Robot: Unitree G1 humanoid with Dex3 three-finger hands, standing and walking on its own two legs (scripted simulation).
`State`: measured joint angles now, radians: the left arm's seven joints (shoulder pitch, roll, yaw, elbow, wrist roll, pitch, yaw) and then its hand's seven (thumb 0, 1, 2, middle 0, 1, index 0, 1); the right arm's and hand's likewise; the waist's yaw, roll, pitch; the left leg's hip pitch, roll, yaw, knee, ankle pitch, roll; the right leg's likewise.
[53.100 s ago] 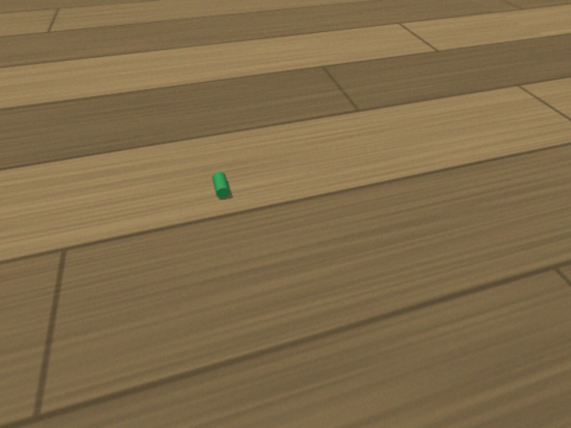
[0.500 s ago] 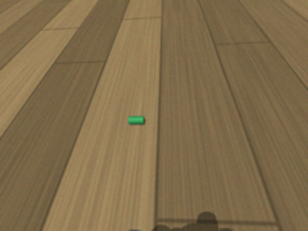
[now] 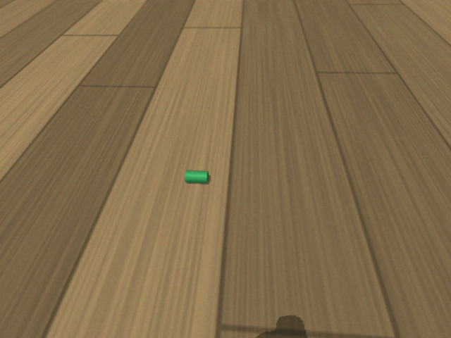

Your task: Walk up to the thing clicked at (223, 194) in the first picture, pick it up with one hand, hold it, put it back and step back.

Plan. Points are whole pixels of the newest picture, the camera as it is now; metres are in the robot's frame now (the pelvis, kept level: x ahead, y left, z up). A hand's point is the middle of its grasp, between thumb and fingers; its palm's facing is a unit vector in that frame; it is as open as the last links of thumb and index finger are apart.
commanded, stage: step back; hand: left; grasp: from above
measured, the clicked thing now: (196, 176) +1.08 +0.20 -0.72
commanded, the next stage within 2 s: stand in 0.42 s
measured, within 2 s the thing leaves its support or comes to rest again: neither
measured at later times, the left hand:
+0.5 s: hand out of the picture +0.13 +0.30 -0.14, palm faces +0.01 -0.93 -0.38, open 7.4 cm
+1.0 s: hand out of the picture +0.11 +0.28 -0.13, palm faces +0.00 -0.94 -0.34, open 7.4 cm
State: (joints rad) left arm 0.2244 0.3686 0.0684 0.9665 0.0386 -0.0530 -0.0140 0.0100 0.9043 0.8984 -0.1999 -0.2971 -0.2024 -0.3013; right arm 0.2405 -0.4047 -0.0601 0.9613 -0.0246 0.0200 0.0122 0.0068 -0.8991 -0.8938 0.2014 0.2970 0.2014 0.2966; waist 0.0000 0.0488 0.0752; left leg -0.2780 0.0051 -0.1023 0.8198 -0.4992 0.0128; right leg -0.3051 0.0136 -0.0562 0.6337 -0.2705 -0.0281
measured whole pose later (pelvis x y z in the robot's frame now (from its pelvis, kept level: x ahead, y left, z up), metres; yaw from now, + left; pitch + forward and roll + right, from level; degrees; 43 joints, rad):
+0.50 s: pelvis +0.05 +0.03 +0.01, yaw +1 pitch -2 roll +0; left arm 0.12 0.38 0.02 1.03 0.00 -0.02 0.01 0.01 0.91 0.90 -0.20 -0.30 -0.20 -0.30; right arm 0.08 -0.34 -0.01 1.02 -0.01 0.00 0.01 0.01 -0.90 -0.89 0.20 0.30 0.20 0.30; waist 0.01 0.00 0.10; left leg -0.28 0.03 0.00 0.62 -0.30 -0.02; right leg -0.23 -0.03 -0.01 0.61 -0.34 0.02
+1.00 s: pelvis +0.03 +0.02 +0.03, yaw +1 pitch -4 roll +0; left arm 0.09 0.35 0.00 1.15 0.01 -0.02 -0.02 0.01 0.90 0.90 -0.20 -0.30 -0.20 -0.30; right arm 0.08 -0.36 0.00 1.14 -0.01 -0.01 0.02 0.01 -0.90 -0.89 0.20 0.30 0.20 0.30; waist 0.00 0.01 0.07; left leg -0.14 0.04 -0.01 0.35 -0.14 -0.03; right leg -0.09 -0.02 -0.02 0.35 -0.19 0.01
